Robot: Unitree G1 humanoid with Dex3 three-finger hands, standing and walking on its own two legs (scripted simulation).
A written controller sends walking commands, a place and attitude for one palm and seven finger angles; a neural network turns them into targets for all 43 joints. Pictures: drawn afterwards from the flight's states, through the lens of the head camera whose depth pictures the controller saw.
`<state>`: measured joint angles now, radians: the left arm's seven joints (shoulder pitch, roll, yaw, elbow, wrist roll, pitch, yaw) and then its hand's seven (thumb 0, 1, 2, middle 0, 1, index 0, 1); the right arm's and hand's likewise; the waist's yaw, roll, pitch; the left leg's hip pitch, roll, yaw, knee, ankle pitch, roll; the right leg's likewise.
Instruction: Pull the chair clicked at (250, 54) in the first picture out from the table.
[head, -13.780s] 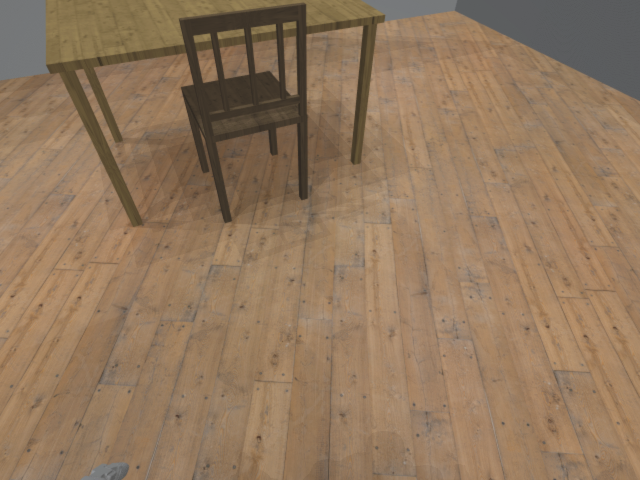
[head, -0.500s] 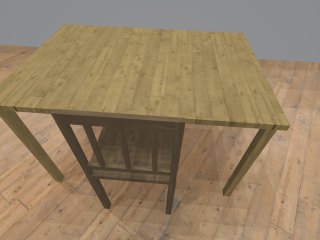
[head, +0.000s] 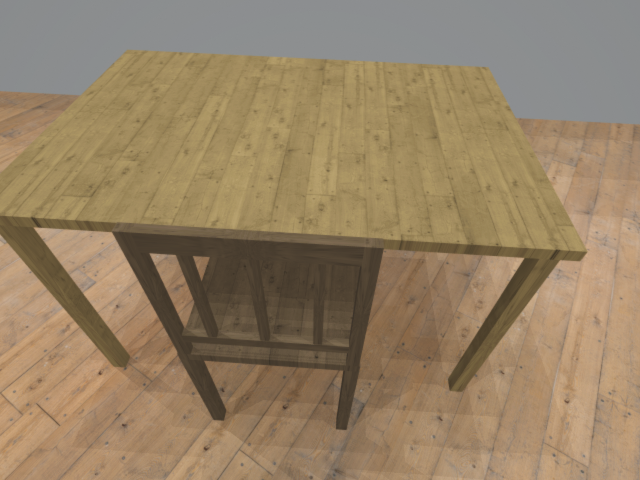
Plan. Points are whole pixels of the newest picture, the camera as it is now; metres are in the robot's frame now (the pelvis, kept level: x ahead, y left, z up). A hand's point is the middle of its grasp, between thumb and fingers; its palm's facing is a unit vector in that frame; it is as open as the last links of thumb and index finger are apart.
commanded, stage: look again from close up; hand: left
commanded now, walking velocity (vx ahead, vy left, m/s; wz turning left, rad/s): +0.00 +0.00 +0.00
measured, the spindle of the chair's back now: (259, 301) +0.43 +0.14 -0.12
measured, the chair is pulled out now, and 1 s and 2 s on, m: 0.00 0.00 0.00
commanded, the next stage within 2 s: none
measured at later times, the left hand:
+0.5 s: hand out of the picture -0.02 +0.21 -0.19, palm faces +0.02 -0.98 -0.17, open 7.4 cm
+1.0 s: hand out of the picture -0.06 +0.22 -0.19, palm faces +0.02 -0.99 -0.16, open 7.4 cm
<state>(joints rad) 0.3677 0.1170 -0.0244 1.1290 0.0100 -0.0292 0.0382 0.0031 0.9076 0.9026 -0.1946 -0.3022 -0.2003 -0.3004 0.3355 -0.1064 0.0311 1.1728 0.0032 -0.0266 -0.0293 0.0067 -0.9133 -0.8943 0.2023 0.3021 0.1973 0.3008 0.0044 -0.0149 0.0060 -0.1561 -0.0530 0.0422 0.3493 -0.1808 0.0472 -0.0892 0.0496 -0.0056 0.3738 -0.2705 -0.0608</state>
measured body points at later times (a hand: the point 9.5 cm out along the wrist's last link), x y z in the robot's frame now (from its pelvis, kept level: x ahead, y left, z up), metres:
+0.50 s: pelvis -0.02 +0.04 -0.01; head -0.03 +0.05 +0.44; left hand -0.02 +0.26 -0.17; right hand +0.00 -0.19 -0.16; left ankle +0.01 +0.09 -0.74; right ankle -0.04 -0.08 -0.74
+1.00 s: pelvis -0.02 +0.06 +0.00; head -0.01 +0.08 +0.44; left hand -0.06 +0.27 -0.17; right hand -0.01 -0.16 -0.16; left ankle +0.01 +0.09 -0.74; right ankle -0.04 -0.08 -0.74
